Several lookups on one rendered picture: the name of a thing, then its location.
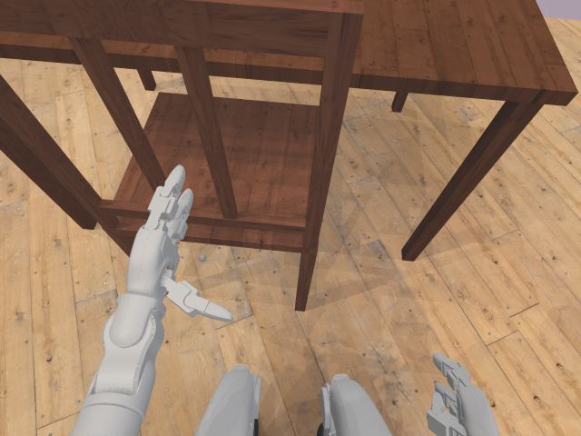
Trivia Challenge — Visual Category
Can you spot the robot thigh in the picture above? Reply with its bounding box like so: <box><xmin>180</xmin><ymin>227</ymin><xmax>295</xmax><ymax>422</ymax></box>
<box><xmin>320</xmin><ymin>380</ymin><xmax>392</xmax><ymax>436</ymax></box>
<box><xmin>194</xmin><ymin>371</ymin><xmax>261</xmax><ymax>436</ymax></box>

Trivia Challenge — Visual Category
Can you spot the table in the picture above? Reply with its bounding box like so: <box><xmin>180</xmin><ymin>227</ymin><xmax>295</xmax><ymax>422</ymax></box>
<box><xmin>0</xmin><ymin>0</ymin><xmax>578</xmax><ymax>262</ymax></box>

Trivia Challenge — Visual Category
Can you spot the chair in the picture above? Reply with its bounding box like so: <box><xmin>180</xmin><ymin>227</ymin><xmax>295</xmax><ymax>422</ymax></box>
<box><xmin>0</xmin><ymin>0</ymin><xmax>364</xmax><ymax>312</ymax></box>

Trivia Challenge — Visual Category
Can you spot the right robot thigh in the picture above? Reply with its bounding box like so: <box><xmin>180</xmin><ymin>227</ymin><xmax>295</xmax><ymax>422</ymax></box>
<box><xmin>320</xmin><ymin>380</ymin><xmax>392</xmax><ymax>436</ymax></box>

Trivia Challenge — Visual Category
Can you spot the robot left hand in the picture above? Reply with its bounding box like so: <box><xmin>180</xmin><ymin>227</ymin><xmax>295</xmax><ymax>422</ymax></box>
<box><xmin>125</xmin><ymin>165</ymin><xmax>233</xmax><ymax>322</ymax></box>

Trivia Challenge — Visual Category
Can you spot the robot right hand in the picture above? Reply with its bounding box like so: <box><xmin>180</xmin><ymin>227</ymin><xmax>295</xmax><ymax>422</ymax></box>
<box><xmin>427</xmin><ymin>352</ymin><xmax>500</xmax><ymax>436</ymax></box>

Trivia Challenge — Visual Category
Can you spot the left robot thigh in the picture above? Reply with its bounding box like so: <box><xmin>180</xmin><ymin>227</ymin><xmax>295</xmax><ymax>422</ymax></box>
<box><xmin>194</xmin><ymin>371</ymin><xmax>261</xmax><ymax>436</ymax></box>

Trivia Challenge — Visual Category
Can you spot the left robot forearm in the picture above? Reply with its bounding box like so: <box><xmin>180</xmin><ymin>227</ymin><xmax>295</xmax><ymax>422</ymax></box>
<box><xmin>70</xmin><ymin>292</ymin><xmax>167</xmax><ymax>436</ymax></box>

